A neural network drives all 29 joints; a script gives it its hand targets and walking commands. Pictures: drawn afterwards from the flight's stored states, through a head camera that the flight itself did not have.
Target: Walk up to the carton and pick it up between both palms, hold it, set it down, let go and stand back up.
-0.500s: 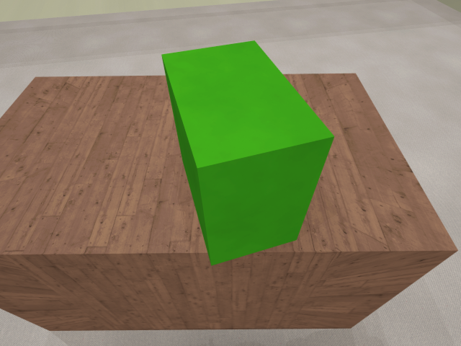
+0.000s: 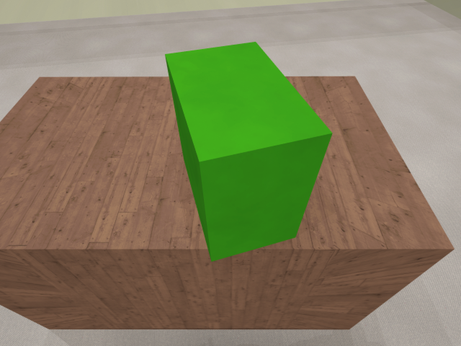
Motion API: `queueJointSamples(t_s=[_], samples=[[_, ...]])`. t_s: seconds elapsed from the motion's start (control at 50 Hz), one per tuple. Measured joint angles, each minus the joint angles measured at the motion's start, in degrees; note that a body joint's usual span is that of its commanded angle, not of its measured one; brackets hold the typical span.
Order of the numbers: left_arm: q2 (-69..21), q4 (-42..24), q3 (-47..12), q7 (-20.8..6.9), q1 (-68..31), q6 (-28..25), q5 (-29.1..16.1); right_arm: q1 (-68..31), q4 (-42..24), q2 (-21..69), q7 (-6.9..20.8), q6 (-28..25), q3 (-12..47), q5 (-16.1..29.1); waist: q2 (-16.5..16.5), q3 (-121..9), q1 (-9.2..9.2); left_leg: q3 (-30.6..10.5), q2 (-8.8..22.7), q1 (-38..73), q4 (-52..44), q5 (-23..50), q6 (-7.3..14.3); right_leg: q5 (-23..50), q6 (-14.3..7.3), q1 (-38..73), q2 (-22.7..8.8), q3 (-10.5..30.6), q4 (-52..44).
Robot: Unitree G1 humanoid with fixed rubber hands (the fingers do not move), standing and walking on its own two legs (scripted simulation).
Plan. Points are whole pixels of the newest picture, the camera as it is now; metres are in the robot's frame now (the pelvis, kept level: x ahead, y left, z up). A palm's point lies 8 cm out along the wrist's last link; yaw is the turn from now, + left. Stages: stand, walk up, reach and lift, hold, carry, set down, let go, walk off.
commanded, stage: walk up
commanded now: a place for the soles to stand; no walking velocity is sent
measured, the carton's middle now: (233, 150) +0.47 -0.01 +0.08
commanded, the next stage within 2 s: reach and lift in 1.42 s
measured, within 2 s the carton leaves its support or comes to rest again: neither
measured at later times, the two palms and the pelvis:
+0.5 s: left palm out of the picture +0.04 +0.29 -0.11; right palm out of the picture -0.02 -0.34 -0.11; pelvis -0.06 -0.02 +0.00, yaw +1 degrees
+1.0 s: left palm out of the picture +0.00 +0.28 -0.11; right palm out of the picture -0.02 -0.36 -0.11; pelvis -0.08 -0.04 +0.00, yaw +2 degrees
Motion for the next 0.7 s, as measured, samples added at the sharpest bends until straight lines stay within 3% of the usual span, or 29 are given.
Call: queueJointSamples(t_s=[0.16, 0.22, 0.28, 0.44, 0.52, 0.7], samples=[[0.01, -0.01, -0.01, -0.06, -0.76, 0.42, 0.0, -1.26, -2.47, 0.0, -1.27, 0.01, 0.01, 0.9, -0.93, 2.13, 0.02, -0.14, -0.01, -1.88, -0.01, 1.85, -0.51, -1.0, -0.59, -0.03, 0.02, 0.74, 0.0], [0.01, -0.02, 0.0, -0.06, -0.76, 0.42, 0.0, -1.49, -2.52, 0.0, -1.3, 0.01, 0.01, 0.91, -0.93, 2.68, 0.02, 0.08, -0.02, -1.88, 0.31, -3.92, -0.51, -0.2, -1.34, -0.11, 0.0, 0.44, -0.1], [0.01, -0.02, 0.0, -0.06, -0.8, 0.42, 0.0, -1.5, -2.19, -0.01, -1.3, 0.02, 0.01, 0.91, -0.97, 2.86, 0.02, 0.19, -0.01, -1.89, 0.39, -5.21, -0.51, 0.69, -1.47, -0.1, -0.01, 0.54, -0.43], [0.01, -0.26, -0.01, -0.1, -2.27, 1.09, 0.0, -1.5, 2.69, 0.1, -0.76, 0.04, 0.02, 0.86, -1.12, 2.92, 0.02, 0.82, -0.03, -0.89, 0.4, 3.18, -0.51, 1.98, -1.47, -0.15, 0.09, -0.46, -0.21], [0.01, -0.25, 0.0, -0.24, -2.29, 2.12, 0.0, -1.5, 3.47, 0.27, -0.61, 0.03, 0.01, 0.12, -2.25, 3.02, 0.01, 1.26, 0.08, -0.88, 0.39, 3.44, -0.51, 0.24, -1.47, -0.33, 0.27, 0.04, 0.23], [0.02, -0.14, 0.62, -0.84, -2.12, 2.45, 0.0, -2.87, 0.29, 0.28, -0.61, 0.0, 0.01, -0.3, -2.63, 3.48, 0.03, 0.61, 0.28, -4.37, 0.38, 5.3, -0.53, -1.59, -1.4, 0.65, 0.61, 3.04, 0.6]])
